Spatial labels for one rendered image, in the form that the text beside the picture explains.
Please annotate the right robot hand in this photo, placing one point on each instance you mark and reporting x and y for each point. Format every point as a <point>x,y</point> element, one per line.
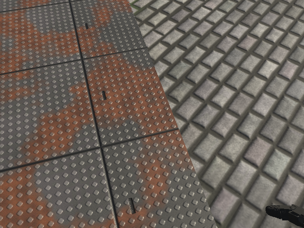
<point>292,213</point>

